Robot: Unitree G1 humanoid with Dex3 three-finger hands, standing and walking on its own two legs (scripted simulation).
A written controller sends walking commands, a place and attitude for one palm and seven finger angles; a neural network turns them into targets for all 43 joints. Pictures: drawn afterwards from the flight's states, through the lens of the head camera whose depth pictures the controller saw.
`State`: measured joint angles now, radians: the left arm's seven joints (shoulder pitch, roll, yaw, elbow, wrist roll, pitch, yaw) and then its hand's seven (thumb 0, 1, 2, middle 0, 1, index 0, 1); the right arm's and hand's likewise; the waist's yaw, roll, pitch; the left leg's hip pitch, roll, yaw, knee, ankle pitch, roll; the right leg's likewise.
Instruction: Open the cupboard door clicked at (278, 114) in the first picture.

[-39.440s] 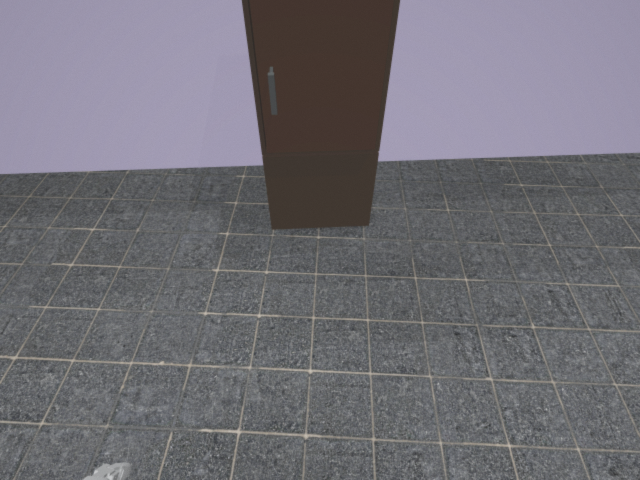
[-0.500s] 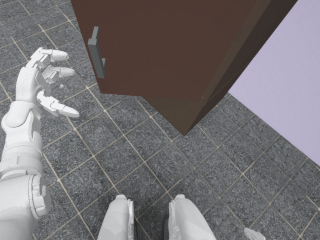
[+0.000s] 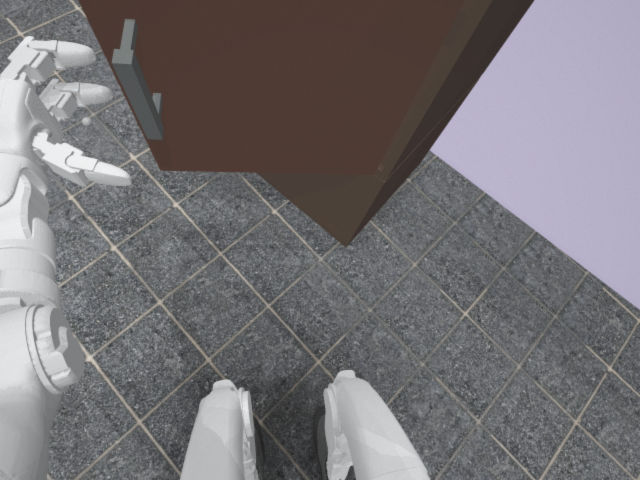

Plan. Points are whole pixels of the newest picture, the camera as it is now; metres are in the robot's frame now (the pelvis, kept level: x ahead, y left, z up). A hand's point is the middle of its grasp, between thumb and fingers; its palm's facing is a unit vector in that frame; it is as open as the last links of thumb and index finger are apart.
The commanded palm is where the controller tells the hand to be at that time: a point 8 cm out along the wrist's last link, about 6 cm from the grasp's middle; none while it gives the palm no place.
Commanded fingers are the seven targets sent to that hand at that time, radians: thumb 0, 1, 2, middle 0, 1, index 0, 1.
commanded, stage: move the hooked fingers beside the handle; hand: left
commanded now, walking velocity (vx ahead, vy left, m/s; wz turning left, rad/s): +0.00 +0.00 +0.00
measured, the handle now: (143, 85) +0.57 +0.17 +0.04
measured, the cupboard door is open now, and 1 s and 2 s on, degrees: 43 43 43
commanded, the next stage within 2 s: slide the fingers in behind the handle in 0.60 s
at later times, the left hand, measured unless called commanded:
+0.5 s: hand (75, 130) +0.50 +0.23 +0.04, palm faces -0.03 -1.00 -0.01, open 14.0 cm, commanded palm +0.49 +0.26 +0.04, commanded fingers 0.00 -0.50 0.30 -0.30 -1.20 -0.30 -1.20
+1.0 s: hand (110, 126) +0.51 +0.20 +0.04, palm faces -0.04 -1.00 -0.02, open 14.0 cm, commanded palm +0.50 +0.23 +0.05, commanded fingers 0.00 -0.50 0.30 -0.30 -1.20 -0.30 -1.20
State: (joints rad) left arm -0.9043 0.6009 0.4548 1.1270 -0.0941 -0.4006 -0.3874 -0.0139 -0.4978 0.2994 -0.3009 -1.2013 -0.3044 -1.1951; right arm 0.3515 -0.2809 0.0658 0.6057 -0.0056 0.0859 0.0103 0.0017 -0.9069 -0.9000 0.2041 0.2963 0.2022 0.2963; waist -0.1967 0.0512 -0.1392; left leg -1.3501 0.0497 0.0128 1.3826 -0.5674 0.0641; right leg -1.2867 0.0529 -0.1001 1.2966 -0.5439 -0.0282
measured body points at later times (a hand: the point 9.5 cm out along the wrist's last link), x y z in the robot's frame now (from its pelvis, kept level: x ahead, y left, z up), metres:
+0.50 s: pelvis +0.00 +0.01 +0.01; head +0.17 +0.05 +0.42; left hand +0.50 +0.28 +0.05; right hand +0.05 -0.27 -0.10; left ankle +0.03 +0.08 -0.60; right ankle +0.03 -0.11 -0.60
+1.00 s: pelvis +0.00 +0.00 +0.01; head +0.17 +0.04 +0.42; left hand +0.51 +0.25 +0.05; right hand +0.03 -0.26 -0.10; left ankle +0.03 +0.08 -0.60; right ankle +0.03 -0.11 -0.60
